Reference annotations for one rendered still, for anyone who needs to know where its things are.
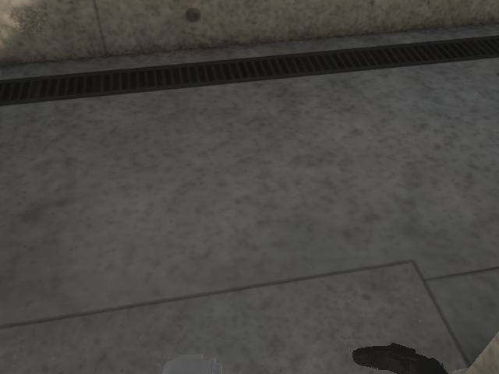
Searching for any right robot hand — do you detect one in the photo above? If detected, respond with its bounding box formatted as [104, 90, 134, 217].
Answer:
[352, 343, 448, 374]

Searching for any left robot thigh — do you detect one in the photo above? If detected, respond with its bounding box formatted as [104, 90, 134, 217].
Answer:
[163, 355, 222, 374]

